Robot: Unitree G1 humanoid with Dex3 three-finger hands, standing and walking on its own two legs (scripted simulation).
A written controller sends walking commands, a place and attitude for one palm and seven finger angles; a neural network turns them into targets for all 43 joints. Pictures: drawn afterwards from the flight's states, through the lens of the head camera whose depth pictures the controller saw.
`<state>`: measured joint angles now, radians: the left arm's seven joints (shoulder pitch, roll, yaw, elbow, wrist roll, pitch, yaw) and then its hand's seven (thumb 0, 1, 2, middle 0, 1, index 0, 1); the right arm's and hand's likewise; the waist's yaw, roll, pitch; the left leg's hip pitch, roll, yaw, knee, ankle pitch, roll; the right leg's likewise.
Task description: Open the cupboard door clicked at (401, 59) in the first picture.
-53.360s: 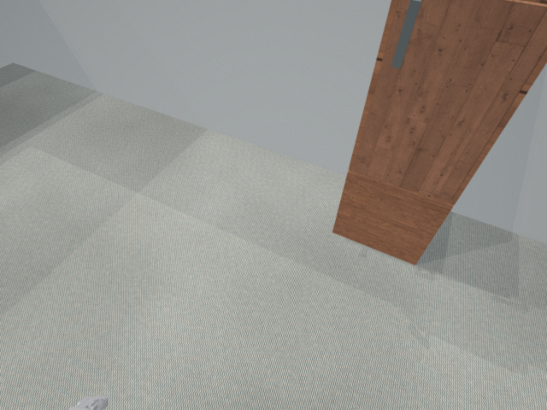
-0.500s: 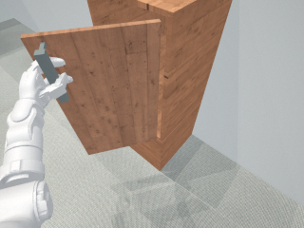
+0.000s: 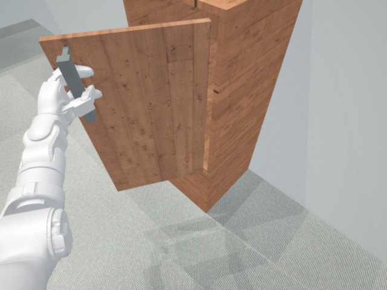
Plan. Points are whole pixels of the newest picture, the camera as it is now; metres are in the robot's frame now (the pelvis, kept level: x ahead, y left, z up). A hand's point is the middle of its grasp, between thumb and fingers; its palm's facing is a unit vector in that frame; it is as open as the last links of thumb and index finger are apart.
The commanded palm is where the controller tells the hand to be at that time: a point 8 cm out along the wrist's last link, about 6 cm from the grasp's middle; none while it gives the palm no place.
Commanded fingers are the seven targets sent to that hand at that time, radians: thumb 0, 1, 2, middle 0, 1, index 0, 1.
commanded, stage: pull the door open along its arc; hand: left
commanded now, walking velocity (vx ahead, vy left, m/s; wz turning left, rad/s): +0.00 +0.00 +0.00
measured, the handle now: (79, 86) +0.50 +0.23 +0.17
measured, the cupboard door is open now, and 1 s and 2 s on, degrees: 58 86 87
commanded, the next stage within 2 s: open thumb and fingers to let go in 1.76 s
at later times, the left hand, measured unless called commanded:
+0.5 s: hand (123, 141) +0.34 +0.11 +0.17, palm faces +0.39 -0.92 +0.06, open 6.3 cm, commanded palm +0.30 +0.16 +0.16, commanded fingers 0.00 0.90 0.90 -0.40 -1.35 -0.40 -1.35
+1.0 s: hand (127, 140) +0.34 +0.11 +0.17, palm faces +0.45 -0.89 +0.01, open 6.1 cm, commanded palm +0.30 +0.15 +0.16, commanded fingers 0.00 0.90 0.90 -0.40 -1.35 -0.40 -1.35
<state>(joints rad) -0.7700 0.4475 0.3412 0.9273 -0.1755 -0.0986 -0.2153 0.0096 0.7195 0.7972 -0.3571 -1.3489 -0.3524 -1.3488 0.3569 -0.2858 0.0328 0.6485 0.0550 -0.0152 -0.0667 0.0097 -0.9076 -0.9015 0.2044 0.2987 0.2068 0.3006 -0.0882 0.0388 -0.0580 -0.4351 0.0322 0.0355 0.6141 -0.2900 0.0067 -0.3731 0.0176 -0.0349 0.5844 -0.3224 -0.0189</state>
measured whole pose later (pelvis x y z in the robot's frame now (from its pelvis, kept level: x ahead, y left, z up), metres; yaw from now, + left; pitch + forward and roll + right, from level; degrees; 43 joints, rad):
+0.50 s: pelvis +0.02 +0.00 +0.01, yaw +1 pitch -1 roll +0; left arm -0.10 -0.06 -0.03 -0.18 -0.07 0.33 0.46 0.04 0.68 0.72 -0.32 -1.33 -0.33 -1.31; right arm 0.11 -0.19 0.03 0.62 -0.01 0.03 -0.01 0.01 -0.91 -0.90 0.20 0.30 0.20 0.30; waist 0.02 0.05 -0.06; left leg -0.19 0.02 0.03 0.50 -0.29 0.00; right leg -0.13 0.01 -0.04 0.48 -0.33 -0.02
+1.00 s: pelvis -0.01 -0.02 +0.01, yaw +3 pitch -4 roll +0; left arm -0.31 -0.04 0.00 0.10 -0.06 0.29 0.49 0.03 0.67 0.82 -0.34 -1.34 -0.36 -1.34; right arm 0.16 -0.18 0.04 0.73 -0.02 0.08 -0.07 0.01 -0.91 -0.90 0.20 0.30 0.21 0.30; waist 0.03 0.06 0.00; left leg -0.17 0.02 -0.02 0.46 -0.22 -0.02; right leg -0.10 0.01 -0.09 0.46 -0.29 -0.04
